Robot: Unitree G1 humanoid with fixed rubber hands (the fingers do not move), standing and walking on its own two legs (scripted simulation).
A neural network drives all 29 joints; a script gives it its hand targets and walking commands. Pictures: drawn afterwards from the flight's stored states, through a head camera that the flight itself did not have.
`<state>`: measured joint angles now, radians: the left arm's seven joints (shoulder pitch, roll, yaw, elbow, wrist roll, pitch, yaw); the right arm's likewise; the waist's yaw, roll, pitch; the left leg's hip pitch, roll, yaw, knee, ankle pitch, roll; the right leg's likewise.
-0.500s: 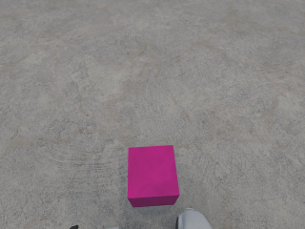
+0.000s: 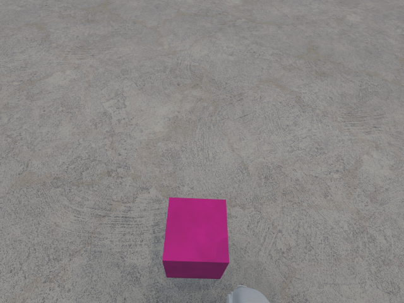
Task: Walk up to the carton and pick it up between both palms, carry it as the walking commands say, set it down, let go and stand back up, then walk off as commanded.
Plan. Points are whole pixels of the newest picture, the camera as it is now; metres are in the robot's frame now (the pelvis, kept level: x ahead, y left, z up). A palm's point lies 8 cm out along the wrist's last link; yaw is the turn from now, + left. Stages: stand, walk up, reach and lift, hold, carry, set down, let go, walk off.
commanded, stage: walk up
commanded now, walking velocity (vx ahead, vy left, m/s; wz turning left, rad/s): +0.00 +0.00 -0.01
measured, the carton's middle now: (195, 239) +0.43 +0.03 -0.62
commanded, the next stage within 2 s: none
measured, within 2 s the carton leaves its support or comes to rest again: neither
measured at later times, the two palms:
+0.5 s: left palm out of the picture -0.02 +0.22 -0.13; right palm out of the picture -0.03 -0.22 -0.15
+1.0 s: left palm out of the picture -0.01 +0.28 -0.13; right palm out of the picture -0.04 -0.14 -0.15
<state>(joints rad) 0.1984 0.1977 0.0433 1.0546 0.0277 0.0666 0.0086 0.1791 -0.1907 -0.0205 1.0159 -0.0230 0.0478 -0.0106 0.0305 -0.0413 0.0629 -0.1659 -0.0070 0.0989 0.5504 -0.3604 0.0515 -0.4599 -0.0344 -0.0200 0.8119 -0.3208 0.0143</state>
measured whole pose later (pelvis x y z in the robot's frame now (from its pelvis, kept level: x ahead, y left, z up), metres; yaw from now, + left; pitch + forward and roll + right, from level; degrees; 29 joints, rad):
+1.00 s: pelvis -0.02 +0.07 +0.01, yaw -2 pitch -2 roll +0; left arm 0.25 0.10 0.00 1.15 0.00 0.00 0.05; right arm 0.27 -0.13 -0.02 1.14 0.00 0.01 -0.03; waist -0.01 0.04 0.02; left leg -0.15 0.01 0.07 0.43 -0.25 0.01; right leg -0.14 -0.02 -0.03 0.45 -0.27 0.00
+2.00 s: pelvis +0.00 -0.01 +0.01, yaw -2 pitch -2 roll +0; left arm 0.31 0.08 -0.01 1.16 0.00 -0.02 0.04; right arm 0.29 -0.13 -0.01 1.18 -0.01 0.01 -0.04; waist 0.01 0.03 0.04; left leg -0.09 0.07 0.04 0.36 -0.24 -0.06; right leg -0.10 0.02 -0.08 0.39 -0.27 -0.05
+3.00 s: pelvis -0.02 +0.02 -0.02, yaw -2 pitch +19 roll +0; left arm 0.05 0.10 0.03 0.50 -0.01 0.51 0.02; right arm 0.01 -0.17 -0.02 0.58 0.03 0.52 0.04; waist 0.01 0.01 -0.13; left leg -0.73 0.01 -0.04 0.74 -0.35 -0.03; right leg -0.74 0.00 -0.01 0.75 -0.34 -0.01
